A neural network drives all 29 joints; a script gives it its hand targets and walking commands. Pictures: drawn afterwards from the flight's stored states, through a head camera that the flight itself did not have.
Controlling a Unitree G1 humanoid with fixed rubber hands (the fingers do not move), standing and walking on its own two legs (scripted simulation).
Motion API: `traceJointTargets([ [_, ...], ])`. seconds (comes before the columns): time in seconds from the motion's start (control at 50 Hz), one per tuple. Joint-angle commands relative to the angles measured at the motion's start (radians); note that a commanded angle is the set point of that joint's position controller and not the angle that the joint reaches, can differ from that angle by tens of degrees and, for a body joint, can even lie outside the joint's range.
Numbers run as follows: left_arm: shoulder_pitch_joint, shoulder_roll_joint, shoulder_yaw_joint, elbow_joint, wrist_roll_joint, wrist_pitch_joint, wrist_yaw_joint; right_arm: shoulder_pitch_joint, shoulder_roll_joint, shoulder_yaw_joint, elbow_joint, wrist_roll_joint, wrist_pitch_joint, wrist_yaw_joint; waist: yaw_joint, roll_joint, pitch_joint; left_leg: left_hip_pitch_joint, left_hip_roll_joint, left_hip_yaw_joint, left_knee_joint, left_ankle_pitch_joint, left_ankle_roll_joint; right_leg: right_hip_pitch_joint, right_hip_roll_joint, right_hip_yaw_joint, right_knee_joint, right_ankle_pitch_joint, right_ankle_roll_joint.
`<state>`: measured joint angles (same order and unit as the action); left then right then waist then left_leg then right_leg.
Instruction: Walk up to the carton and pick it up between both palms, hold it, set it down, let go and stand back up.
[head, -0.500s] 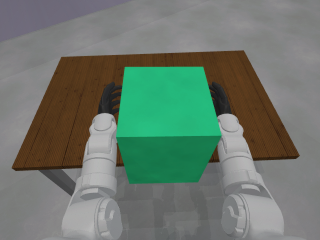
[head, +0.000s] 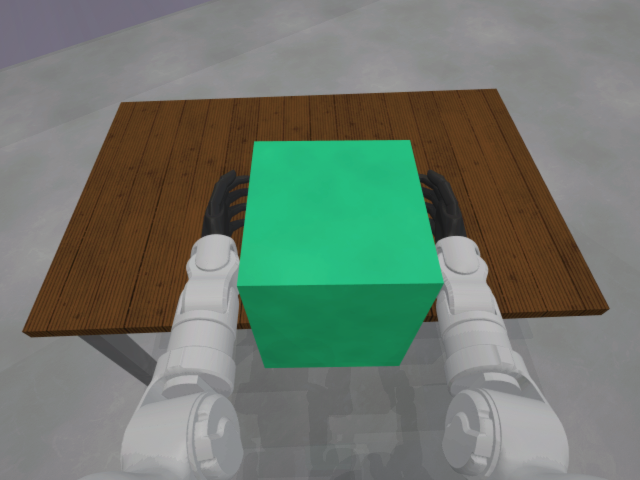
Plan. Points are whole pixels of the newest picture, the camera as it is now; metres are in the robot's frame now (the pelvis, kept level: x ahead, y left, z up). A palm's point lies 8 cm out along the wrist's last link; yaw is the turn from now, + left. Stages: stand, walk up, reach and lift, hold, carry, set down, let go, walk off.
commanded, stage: set down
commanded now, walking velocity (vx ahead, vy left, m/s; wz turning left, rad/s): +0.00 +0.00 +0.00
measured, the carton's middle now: (332, 262) +0.39 -0.03 +0.01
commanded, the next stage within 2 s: none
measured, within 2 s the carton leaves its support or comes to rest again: neither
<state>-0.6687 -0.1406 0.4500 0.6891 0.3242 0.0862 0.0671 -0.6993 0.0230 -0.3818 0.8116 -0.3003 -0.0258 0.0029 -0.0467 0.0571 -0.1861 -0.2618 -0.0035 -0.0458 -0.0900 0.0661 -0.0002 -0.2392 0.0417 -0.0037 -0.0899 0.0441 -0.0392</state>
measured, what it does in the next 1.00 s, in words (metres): stands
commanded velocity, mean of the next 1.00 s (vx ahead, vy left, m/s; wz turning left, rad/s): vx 0.00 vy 0.00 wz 0.00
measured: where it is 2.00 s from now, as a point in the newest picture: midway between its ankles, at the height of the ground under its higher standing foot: outside the picture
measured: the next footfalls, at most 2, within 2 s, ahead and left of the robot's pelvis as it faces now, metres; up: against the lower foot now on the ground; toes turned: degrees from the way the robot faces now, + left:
none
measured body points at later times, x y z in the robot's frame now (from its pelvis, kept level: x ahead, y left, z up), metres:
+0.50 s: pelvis +0.00 +0.00 +0.00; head +0.05 -0.01 +0.44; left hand +0.42 +0.12 +0.06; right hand +0.41 -0.18 +0.05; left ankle -0.02 +0.12 -0.75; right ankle -0.03 -0.09 -0.75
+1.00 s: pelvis -0.01 +0.00 +0.00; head +0.05 -0.02 +0.44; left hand +0.42 +0.12 +0.06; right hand +0.41 -0.18 +0.06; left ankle -0.02 +0.12 -0.75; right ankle -0.03 -0.09 -0.75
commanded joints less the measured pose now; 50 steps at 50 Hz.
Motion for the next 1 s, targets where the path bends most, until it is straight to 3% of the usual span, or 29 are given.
traceJointTargets([
  [0.0,-0.586,-0.517,-0.331,-0.071,-0.011,-0.081,-0.060,-0.563,0.487,0.275,-0.096,0.003,-0.057,0.094,-0.017,-0.067,-0.668,0.128,-0.013,0.033,0.022,0.329,0.039,0.496,-0.012,0.002,0.132,0.571,0.048],
  [0.26,-0.564,-0.495,-0.302,-0.019,0.022,-0.109,-0.065,-0.517,0.448,0.196,-0.074,-0.039,-0.058,0.120,-0.016,-0.050,-0.618,0.176,-0.002,0.028,0.055,0.255,0.017,0.315,-0.007,-0.016,0.084,0.362,0.044],
  [0.76,-0.503,-0.425,-0.185,0.075,0.087,-0.165,-0.094,-0.419,0.422,0.054,0.001,-0.159,-0.086,0.124,-0.009,-0.047,-0.482,0.042,-0.003,0.038,0.010,0.129,0.026,0.248,-0.021,-0.015,0.067,0.243,0.047],
  [0.98,-0.503,-0.409,-0.184,0.083,0.085,-0.155,-0.098,-0.424,0.414,0.034,0.011,-0.178,-0.068,0.147,-0.006,-0.040,-0.486,0.076,-0.006,0.041,0.016,0.087,0.022,0.195,-0.017,-0.029,0.057,0.175,0.048],
])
